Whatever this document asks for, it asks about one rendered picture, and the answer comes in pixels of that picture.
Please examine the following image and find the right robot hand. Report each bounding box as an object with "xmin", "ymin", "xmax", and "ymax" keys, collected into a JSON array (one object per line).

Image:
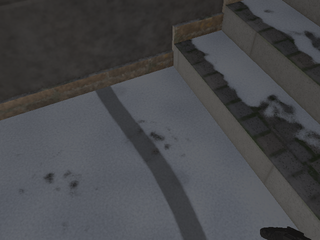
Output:
[{"xmin": 260, "ymin": 226, "xmax": 311, "ymax": 240}]

